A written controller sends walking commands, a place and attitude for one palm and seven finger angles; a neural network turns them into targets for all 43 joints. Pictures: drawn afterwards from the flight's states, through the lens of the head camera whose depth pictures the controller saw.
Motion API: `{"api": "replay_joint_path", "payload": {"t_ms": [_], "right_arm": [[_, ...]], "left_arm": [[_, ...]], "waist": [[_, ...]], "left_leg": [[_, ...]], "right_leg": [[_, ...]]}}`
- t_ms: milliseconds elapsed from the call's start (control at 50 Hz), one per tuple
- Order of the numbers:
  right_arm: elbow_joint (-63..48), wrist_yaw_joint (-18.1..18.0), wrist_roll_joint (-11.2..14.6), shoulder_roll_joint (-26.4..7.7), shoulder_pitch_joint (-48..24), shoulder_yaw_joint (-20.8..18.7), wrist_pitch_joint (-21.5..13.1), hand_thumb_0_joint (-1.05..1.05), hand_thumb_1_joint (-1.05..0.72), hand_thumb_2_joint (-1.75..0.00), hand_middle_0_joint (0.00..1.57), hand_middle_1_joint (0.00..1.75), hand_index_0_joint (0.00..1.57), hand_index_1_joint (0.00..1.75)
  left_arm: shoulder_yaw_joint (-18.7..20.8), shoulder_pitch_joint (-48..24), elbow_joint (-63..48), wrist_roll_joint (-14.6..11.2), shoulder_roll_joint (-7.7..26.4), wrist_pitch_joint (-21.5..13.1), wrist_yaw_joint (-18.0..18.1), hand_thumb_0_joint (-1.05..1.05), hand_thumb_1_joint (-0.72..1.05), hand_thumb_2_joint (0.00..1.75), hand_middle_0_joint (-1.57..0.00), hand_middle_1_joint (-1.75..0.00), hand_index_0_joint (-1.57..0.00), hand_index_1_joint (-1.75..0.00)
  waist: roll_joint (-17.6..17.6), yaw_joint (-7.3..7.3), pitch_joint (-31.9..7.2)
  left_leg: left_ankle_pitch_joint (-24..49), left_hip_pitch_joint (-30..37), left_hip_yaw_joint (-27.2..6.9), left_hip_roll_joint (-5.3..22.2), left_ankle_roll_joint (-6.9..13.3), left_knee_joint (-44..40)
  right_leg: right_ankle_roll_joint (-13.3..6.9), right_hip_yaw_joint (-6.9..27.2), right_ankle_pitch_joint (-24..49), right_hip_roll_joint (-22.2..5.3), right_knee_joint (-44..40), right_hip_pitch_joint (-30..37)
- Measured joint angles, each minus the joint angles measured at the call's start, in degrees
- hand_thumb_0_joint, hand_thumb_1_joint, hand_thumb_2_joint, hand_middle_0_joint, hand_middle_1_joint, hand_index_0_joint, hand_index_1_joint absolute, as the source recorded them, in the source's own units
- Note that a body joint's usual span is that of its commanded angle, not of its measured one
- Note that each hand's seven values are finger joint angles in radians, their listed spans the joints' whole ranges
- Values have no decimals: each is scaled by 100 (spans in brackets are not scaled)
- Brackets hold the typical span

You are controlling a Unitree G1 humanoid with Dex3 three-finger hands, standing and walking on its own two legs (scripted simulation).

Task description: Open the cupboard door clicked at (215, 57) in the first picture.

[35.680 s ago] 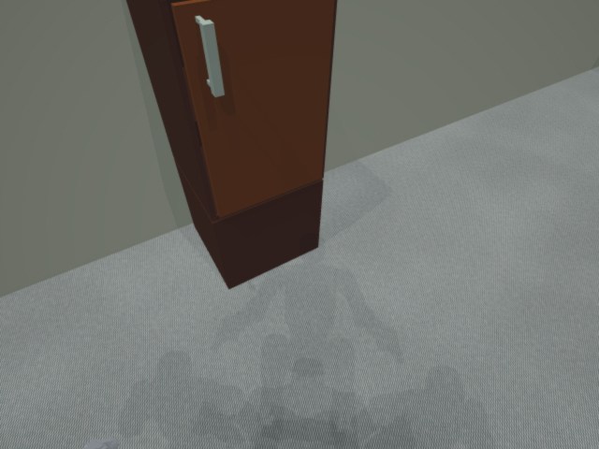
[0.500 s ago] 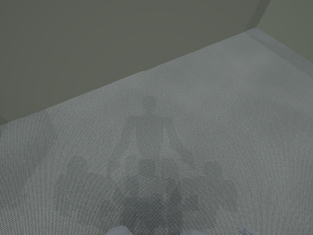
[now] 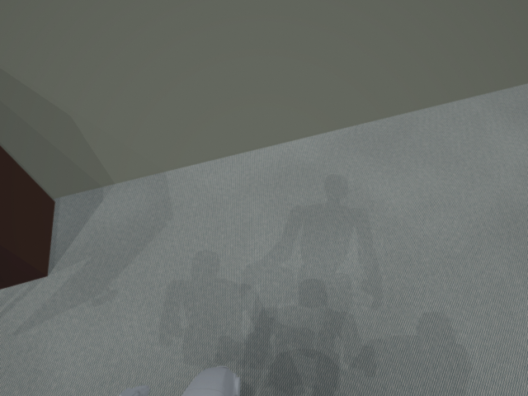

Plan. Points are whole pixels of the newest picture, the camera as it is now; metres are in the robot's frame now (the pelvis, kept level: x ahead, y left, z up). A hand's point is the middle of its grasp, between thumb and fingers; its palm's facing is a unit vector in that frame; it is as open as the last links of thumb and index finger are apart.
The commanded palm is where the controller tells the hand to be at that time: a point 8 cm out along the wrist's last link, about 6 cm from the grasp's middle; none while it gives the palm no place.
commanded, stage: turn to face it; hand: left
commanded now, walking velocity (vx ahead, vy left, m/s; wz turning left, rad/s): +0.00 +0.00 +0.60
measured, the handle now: out of the picture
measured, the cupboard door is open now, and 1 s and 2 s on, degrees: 40 40 40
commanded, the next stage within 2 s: take the last steps up to it in 1.52 s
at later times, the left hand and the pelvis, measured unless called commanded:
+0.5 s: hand out of the picture +0.07 +0.24 -0.16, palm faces +0.31 -0.91 -0.28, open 7.4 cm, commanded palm none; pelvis +0.02 +0.01 -0.01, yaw +17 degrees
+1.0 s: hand out of the picture -0.06 +0.22 -0.19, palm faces +0.61 -0.75 -0.25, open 7.4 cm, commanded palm none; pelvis +0.03 +0.02 -0.02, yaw +36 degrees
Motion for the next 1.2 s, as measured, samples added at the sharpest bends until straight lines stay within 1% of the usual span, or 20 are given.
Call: {"api": "replay_joint_path", "payload": {"t_ms": [80,140,160,180,240,300,420,520,580,640,680,760,840,900,920,940,980,1040,1100,1200], "right_arm": [[-2,29,26,42,-108,52,-14,1,-91,-90,20,30,20,30],[-62,33,29,50,-212,87,-79,1,-91,-90,20,30,20,30],[-114,40,20,31,-222,98,-121,1,-91,-90,20,30,20,30],[-171,38,-1,8,-229,90,-184,1,-91,-90,20,30,20,30],[-248,-43,-34,91,-253,114,-297,1,-91,-90,20,30,20,30],[-271,-135,-60,142,-155,151,-317,1,-91,-90,20,30,20,30],[-206,-149,-82,157,25,190,-276,1,-91,-90,20,30,21,30],[-162,-133,-60,142,159,123,-169,1,-90,-90,20,30,21,30],[-84,-111,-16,37,154,30,-100,1,-90,-90,20,30,21,30],[3,-63,-22,-32,82,-16,-25,1,-91,-90,20,30,20,30],[14,-28,-16,-32,50,-18,-9,1,-91,-90,20,30,20,30],[29,12,4,7,-21,16,6,1,-91,-90,20,30,20,30],[19,25,26,37,-162,68,-27,1,-91,-90,20,30,20,30],[-91,34,16,28,-241,103,-119,1,-91,-90,20,30,20,30],[-151,33,-5,8,-251,97,-178,1,-91,-90,20,30,20,30],[-187,16,-16,34,-286,92,-227,1,-91,-90,20,30,20,30],[-242,-42,-31,91,-292,126,-292,1,-91,-90,20,30,20,30],[-262,-133,-51,134,-204,170,-317,1,-91,-90,20,30,20,30],[-217,-161,-58,151,-98,206,-325,1,-91,-90,20,30,20,30],[-137,-151,-76,194,81,210,-283,1,-90,-90,20,30,21,30]], "left_arm": [[1,88,45,22,31,-26,-41,1,90,89,-20,-30,-20,-30],[46,183,82,14,122,-24,-68,1,90,89,-20,-30,-20,-30],[65,250,87,-8,160,-10,-81,1,90,89,-20,-30,-20,-30],[91,297,93,-37,201,30,-97,1,90,89,-20,-30,-20,-30],[185,199,206,-35,390,258,-44,1,90,89,-20,-30,-20,-30],[249,38,253,-30,473,325,-52,1,91,89,-20,-30,-20,-30],[231,-220,29,-44,432,250,-82,1,91,89,-20,-30,-20,-30],[162,-288,-171,-69,326,103,-83,1,91,89,-20,-30,-20,-30],[93,-268,-205,-9,171,-23,-44,1,91,89,-20,-30,-20,-30],[30,-148,-161,-12,38,-34,-9,0,90,89,-20,-30,-20,-30],[4,-66,-95,-10,-10,-16,-2,0,90,89,-20,-30,-20,-30],[-28,54,2,1,-37,-28,-25,1,90,89,-20,-30,-20,-30],[31,153,47,23,59,-44,-39,0,91,89,-20,-30,-20,-30],[92,302,90,-11,202,-12,-72,0,91,89,-20,-30,-20,-30],[122,353,99,-37,252,30,-89,0,91,89,-20,-30,-20,-30],[151,330,133,-45,331,108,-84,1,91,89,-20,-30,-20,-30],[206,237,226,-37,453,269,-39,1,91,89,-20,-30,-20,-30],[259,66,287,-30,520,341,-49,1,91,89,-20,-30,-20,-30],[257,-58,200,-30,506,294,-75,1,91,89,-20,-30,-20,-30],[207,-248,22,-47,410,235,-75,1,91,89,-20,-30,-20,-30]], "waist": [[-218,84,68],[-345,150,100],[-354,156,65],[-332,140,14],[-431,180,11],[-380,189,-47],[-131,155,-79],[76,70,-135],[248,62,-96],[216,47,-34],[136,6,-23],[-77,7,9],[-262,132,78],[-356,172,48],[-342,161,-2],[-403,174,20],[-457,208,30],[-402,220,-18],[-290,226,-64],[-98,146,-121]], "left_leg": [[-106,417,244,118,3,-1183],[270,840,405,90,76,-2256],[693,1026,442,88,142,-2699],[1122,1023,379,91,357,-2825],[797,846,269,17,520,-2467],[852,932,90,-20,445,-2734],[1162,1087,-300,-77,407,-3207],[1067,921,-670,-155,237,-2947],[76,462,-707,-229,211,-1665],[-78,-3,-384,-206,117,10],[46,-90,-192,-99,44,340],[14,123,75,78,-31,-307],[-46,559,311,129,22,-1518],[649,1041,480,76,149,-2684],[1052,1046,433,68,423,-2821],[1017,948,408,21,566,-2633],[768,893,338,-19,603,-2476],[843,998,171,-64,520,-2772],[1057,1129,-6,-97,542,-3124],[1195,1192,-337,-121,475,-3333]], "right_leg": [[86,-291,-102,-238,54,92],[201,-487,-319,-419,384,32],[251,-538,-446,-473,622,-57],[319,-506,-620,-496,1059,-253],[402,166,-1365,-304,2637,-959],[437,511,-1025,-99,3273,-1401],[447,715,-707,152,2435,-1398],[362,620,-171,384,660,-657],[-19,393,-76,366,488,-497],[-73,219,-76,216,315,-269],[-53,88,-16,111,125,-115],[-2,-206,5,-106,-62,78],[98,-491,-148,-315,112,105],[238,-672,-440,-495,603,-30],[303,-638,-575,-530,1009,-221],[351,-404,-939,-532,1558,-459],[400,98,-1316,-363,2581,-932],[443,499,-948,-157,3319,-1415],[474,671,-667,-33,3196,-1567],[471,731,-643,168,2266,-1347]]}}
